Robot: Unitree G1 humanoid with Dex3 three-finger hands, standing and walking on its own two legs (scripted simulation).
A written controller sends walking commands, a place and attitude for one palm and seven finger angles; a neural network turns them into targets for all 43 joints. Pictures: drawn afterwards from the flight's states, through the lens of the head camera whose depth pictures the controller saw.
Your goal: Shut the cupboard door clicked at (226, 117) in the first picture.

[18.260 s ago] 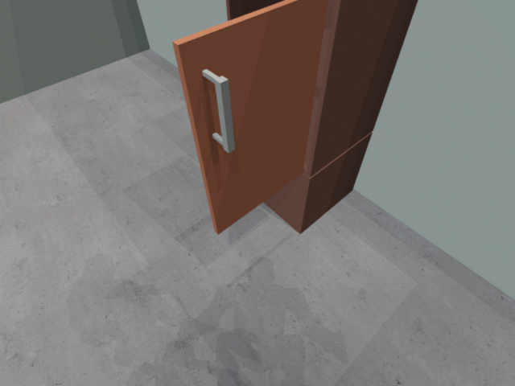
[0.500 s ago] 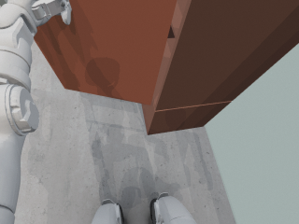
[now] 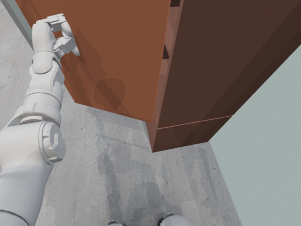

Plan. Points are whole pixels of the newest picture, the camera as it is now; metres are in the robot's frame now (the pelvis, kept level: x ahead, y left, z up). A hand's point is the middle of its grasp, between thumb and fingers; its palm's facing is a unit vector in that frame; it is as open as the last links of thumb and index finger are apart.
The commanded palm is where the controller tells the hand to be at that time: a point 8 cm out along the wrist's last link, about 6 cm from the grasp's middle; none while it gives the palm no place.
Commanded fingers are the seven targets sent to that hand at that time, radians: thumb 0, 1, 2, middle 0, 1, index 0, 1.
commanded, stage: pull the fist back off the door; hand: left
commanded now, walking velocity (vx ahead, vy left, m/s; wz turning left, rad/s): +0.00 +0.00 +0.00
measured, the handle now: (29, 23) +0.64 +0.23 +0.13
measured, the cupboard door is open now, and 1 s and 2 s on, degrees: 63 63 63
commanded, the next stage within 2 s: draw the hand back to the body in 0.34 s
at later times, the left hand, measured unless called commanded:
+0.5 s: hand (73, 62) +0.47 +0.11 +0.15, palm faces +0.06 -1.00 -0.02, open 3.1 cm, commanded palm +0.44 +0.16 +0.14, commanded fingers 0.00 0.90 0.90 -1.30 -1.50 -1.30 -1.50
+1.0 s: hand (27, 111) +0.35 +0.17 +0.17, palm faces +0.07 -1.00 -0.05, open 3.1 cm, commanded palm +0.30 +0.22 +0.17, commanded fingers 0.00 0.90 0.90 -1.08 -1.26 -1.08 -1.26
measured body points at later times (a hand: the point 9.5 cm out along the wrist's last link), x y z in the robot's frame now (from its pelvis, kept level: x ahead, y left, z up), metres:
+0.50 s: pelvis -0.02 -0.01 +0.01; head +0.04 -0.01 +0.45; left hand +0.46 +0.16 +0.15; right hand +0.08 -0.26 -0.11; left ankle -0.01 +0.10 -0.71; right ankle -0.02 -0.12 -0.71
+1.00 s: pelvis -0.02 -0.01 +0.02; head -0.02 -0.03 +0.47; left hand +0.34 +0.23 +0.17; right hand +0.10 -0.26 -0.09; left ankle -0.01 +0.10 -0.71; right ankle -0.02 -0.12 -0.71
